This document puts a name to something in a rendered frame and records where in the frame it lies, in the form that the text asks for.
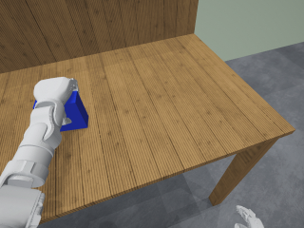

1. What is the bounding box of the table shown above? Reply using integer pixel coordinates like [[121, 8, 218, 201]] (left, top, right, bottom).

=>
[[0, 0, 296, 225]]

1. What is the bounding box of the right robot hand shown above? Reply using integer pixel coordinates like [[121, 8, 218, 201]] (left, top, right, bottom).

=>
[[234, 205, 265, 228]]

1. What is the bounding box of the sponge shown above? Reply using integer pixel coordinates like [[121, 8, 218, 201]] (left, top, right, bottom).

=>
[[33, 90, 88, 132]]

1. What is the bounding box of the left robot hand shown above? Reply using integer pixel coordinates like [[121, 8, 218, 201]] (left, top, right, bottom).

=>
[[33, 77, 80, 125]]

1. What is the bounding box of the left robot forearm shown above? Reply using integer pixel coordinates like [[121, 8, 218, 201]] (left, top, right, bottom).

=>
[[0, 98, 65, 189]]

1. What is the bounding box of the left robot upper arm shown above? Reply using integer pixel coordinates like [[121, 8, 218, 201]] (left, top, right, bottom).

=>
[[0, 184, 46, 228]]

